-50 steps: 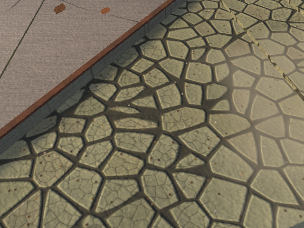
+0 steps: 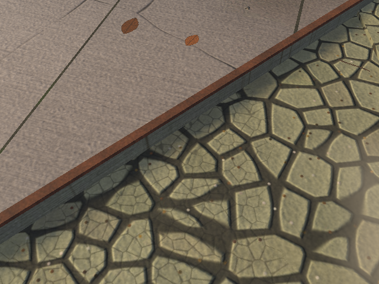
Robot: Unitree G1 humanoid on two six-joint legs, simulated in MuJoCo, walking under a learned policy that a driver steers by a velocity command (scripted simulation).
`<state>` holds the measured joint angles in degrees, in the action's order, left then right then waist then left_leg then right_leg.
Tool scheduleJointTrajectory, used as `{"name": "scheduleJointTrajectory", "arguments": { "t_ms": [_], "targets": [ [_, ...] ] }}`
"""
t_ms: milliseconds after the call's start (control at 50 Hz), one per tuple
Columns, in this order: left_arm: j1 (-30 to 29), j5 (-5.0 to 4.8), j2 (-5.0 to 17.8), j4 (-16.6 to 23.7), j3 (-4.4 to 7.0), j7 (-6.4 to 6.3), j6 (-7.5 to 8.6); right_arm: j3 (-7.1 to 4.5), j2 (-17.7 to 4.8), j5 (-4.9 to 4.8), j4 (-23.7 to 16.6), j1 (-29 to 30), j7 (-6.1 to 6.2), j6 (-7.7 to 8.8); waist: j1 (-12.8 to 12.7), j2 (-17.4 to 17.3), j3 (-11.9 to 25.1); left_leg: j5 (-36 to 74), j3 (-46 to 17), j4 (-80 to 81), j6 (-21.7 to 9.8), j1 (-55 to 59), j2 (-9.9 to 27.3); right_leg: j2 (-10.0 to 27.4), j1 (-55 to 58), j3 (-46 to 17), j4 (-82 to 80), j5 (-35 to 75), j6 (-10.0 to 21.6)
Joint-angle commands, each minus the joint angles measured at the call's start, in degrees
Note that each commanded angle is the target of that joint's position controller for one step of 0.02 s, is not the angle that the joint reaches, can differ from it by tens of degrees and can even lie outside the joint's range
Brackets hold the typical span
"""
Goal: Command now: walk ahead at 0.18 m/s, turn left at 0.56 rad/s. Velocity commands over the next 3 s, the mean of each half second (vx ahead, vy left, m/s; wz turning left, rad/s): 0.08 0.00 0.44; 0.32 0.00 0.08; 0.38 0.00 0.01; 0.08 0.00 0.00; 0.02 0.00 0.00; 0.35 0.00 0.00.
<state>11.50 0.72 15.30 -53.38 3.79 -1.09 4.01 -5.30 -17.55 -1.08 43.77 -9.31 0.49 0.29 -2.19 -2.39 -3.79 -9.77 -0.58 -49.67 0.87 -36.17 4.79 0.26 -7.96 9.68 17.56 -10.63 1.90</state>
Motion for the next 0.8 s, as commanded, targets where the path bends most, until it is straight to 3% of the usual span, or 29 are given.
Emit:
{"name": "scheduleJointTrajectory", "arguments": {
  "t_ms": [20, 120, 140, 160, 180, 200, 220, 240, 260, 280, 300, 340, 400, 480, 520, 560, 580, 600, 620, 640, 660, 700, 760, 800],
  "targets": [
    [-5.3, -0.70, 9.9, 4.5, 2.00, -0.95, -0.13, 0.05, -1.0, 0.25, -4.2, -1.0, -1.28, -0.33, 1.7, 7.4, 6.0, 6.0, 1.3, 7.0, -0.4, 7.2, 0.1, 15.0, 1.5, -2.6, -3.5, 32.8, 8.3],
    [-5.1, -2.56, 12.3, 4.4, 2.85, -0.97, -2.00, -1.05, -3.8, 0.47, -7.4, 0.8, -2.92, -1.26, 2.5, 7.8, 5.8, -1.2, 3.6, 14.9, -3.9, 10.1, -2.3, 17.1, 6.7, -2.0, 5.9, 34.4, 5.9],
    [-5.7, -2.93, 12.1, 4.7, 2.87, -1.09, -2.35, -1.59, -4.5, 0.48, -6.9, -2.3, -2.87, -1.16, 4.4, 7.0, 7.1, 1.5, 4.8, 19.6, -5.3, 14.8, -4.1, 15.7, 6.1, -0.6, 11.7, 36.1, 4.3],
    [-3.2, -2.51, 10.6, 4.2, 2.56, -0.91, -2.56, -2.86, -7.4, 0.72, -5.6, -7.3, -2.15, -0.92, 6.2, 3.4, 9.9, 11.3, 3.8, 24.8, -7.5, 23.9, -5.7, 12.1, 2.8, 1.2, 21.5, 32.4, 1.4],
    [-2.2, 0.02, 8.0, 5.8, 1.54, -0.42, -2.33, -4.70, -14.4, 1.17, -5.9, -10.9, -0.52, -0.97, 6.3, -9.1, 14.2, 40.5, -12.8, 24.1, -12.6, 37.5, 6.3, 7.1, -11.2, 2.8, 38.8, 8.0, -3.1],
    [0.6, 1.46, 5.4, 7.7, 0.39, 0.30, -1.98, -4.35, -17.2, 2.31, -8.0, -8.1, -0.44, -0.76, 2.3, -15.0, 21.3, 45.4, -33.3, 24.4, -25.9, 47.4, 18.2, -2.5, -26.8, -4.5, 54.3, -32.0, -5.9],
    [-2.8, -0.12, 8.8, 6.8, 1.26, 0.79, -2.10, -3.15, -12.3, 1.79, -8.8, -7.3, -1.18, -0.34, 5.7, -4.9, 22.9, 35.9, -30.1, 27.1, -24.3, 43.9, 16.3, -0.1, -28.3, -13.4, 57.4, -29.3, -5.1],
    [-5.0, -1.76, 9.2, 7.4, 1.38, 0.73, -2.41, -2.43, -10.2, 1.38, -9.2, -3.5, -1.24, 0.18, 4.4, -2.9, 17.3, 29.3, -23.5, 28.3, -20.9, 38.5, 13.7, 1.6, -29.7, -13.1, 56.1, -24.4, -4.1],
    [-4.9, -1.46, 8.6, 6.5, 1.40, 0.01, -2.92, -1.98, -8.5, 0.69, -9.2, -0.5, -0.92, 0.17, 2.9, 0.7, 13.5, 21.2, -19.4, 29.3, -17.2, 33.4, 10.4, 3.2, -29.4, -12.8, 52.4, -20.0, -4.1],
    [-5.1, -0.68, 9.4, 6.3, 1.74, -0.71, -3.54, -1.47, -7.3, 0.52, -9.4, 1.6, -0.49, -0.13, 2.1, -0.4, 11.2, 16.4, -17.1, 30.6, -15.5, 28.2, 8.7, 4.0, -27.2, -12.8, 48.8, -16.9, -4.5],
    [-4.1, -0.46, 9.3, 5.9, 1.85, -0.87, -4.06, -1.26, -7.4, 1.26, -9.5, 2.5, -0.15, -0.28, 1.0, -2.6, 10.9, 15.4, -15.1, 31.6, -15.2, 23.4, 7.1, 3.4, -23.0, -11.9, 48.5, -14.4, -4.9],
    [-2.2, -0.66, 8.0, 5.4, 1.65, -1.11, -4.35, -1.05, -7.2, 2.07, -9.1, 2.7, 0.29, -0.13, 0.3, -4.3, 11.2, 15.4, -13.1, 32.3, -15.5, 20.9, 5.8, 2.5, -19.8, -11.3, 44.6, -12.4, -5.6],
    [-3.2, -0.58, 6.3, 5.5, 0.89, -1.46, -4.45, -0.86, -7.0, 1.87, -8.1, 2.2, 0.85, 0.01, 1.4, -4.8, 11.4, 10.8, -12.7, 32.4, -15.2, 21.1, 5.4, 2.8, -17.5, -11.7, 35.9, -10.6, -6.3],
    [-4.4, -0.88, 6.7, 5.7, 0.65, -1.02, -4.35, -0.30, -6.5, 2.26, -6.7, 2.3, 0.83, -0.39, 2.9, -6.2, 10.0, 0.0, -14.6, 32.9, -14.4, 19.7, 5.6, 2.5, -12.7, -11.2, 26.9, -9.4, -5.9],
    [-2.4, -0.78, 6.1, 5.0, 0.43, -0.19, -3.83, 0.42, -5.2, 1.69, -5.6, 1.9, 0.74, -0.64, 1.9, -5.9, 10.3, -14.2, -15.3, 33.2, -12.6, 18.2, 4.7, 1.6, -7.5, -9.2, 19.0, -7.2, -4.5],
    [1.1, -0.30, 5.6, 3.2, 0.27, 0.70, -3.27, 0.71, -4.9, 1.14, -4.0, 0.0, 0.81, -0.88, 0.5, -4.8, 8.2, -26.4, -14.7, 32.2, -9.2, 13.3, 1.9, -0.5, -0.7, -5.9, 11.6, -6.5, -2.0],
    [3.4, 0.08, 7.3, 2.9, 0.45, 0.66, -2.85, 1.19, -3.5, 1.26, -4.3, 0.8, 0.87, -0.70, -0.1, -1.1, 6.2, -27.3, -13.1, 26.5, -7.0, 9.5, -0.7, 4.6, 0.7, -12.5, 7.3, -12.5, 0.9],
    [7.5, 0.11, 11.7, 1.9, 1.26, 0.38, -2.43, 1.65, -0.8, 1.25, -5.8, 2.2, 0.79, -0.12, -0.2, 9.0, 5.4, -24.7, -4.0, 12.6, -3.4, 1.4, -7.4, 13.9, 3.5, -25.5, 0.8, -23.8, 6.4],
    [8.8, 0.64, 16.2, 1.3, 2.75, 0.82, -2.01, 0.85, -3.6, -0.15, -8.1, 6.3, 0.71, 1.00, -2.6, 18.4, 0.0, -21.8, 0.3, 2.1, -2.2, -6.6, -9.7, 22.5, 0.0, -43.2, -10.3, -35.5, 13.3],
    [5.4, 1.14, 13.7, 2.7, 2.07, 0.37, -0.91, -0.38, -6.8, -0.91, -7.9, 7.2, 0.73, 1.92, -1.5, 15.3, -3.5, -17.8, -4.5, -4.1, -2.7, -8.8, -6.4, 22.5, -1.0, -44.1, -11.3, -33.3, 13.3],
    [3.2, 0.42, 11.3, 3.0, 1.56, -0.09, -0.11, -0.67, -6.5, -0.58, -6.4, 4.8, 0.44, 2.29, 0.4, 13.6, -2.8, -13.2, -4.9, -6.1, -2.7, -10.0, -5.2, 20.1, 1.3, -39.0, -10.2, -27.9, 11.1],
    [4.4, -1.29, 9.0, 2.6, 1.13, -0.24, 0.58, -0.54, -4.5, 0.57, -5.3, 4.3, -0.06, 2.79, 0.0, 11.8, -1.2, -7.4, -3.5, -5.3, -2.1, -10.9, -3.1, 16.9, 5.7, -31.7, -10.0, -20.0, 8.4],
    [7.6, -1.34, 7.3, 1.3, 0.77, -0.25, 0.76, 0.34, -0.6, 0.41, -5.4, 7.3, -0.78, 3.55, -1.5, 10.7, 0.6, -0.3, 0.4, 2.2, -0.9, -5.1, -2.8, 12.9, 5.9, -22.2, -10.0, -7.6, 7.0],
    [8.7, -1.34, 8.7, 1.1, 1.11, -0.21, 0.59, 0.94, 0.9, 0.13, -5.8, 9.6, -1.19, 3.77, -2.6, 11.2, 0.8, 1.4, 2.0, 9.6, -0.3, 0.6, -3.4, 11.8, 3.7, -18.6, -9.9, -4.0, 6.9]
  ]
}}
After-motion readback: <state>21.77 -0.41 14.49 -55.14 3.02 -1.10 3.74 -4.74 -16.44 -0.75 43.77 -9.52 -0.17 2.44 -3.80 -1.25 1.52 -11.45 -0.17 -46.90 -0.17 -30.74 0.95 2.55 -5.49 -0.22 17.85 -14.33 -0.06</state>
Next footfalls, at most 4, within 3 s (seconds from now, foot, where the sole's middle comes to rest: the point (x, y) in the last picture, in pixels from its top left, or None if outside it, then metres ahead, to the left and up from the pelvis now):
0.16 left None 0.18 0.13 -0.78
0.58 right None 0.17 -0.11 -0.78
0.98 left None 0.30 0.21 -0.78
1.42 right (189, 239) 0.60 0.08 -0.78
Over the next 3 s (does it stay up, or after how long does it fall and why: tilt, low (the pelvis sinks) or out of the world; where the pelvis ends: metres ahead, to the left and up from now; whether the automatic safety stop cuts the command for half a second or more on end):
stays up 0.70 0.18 -0.01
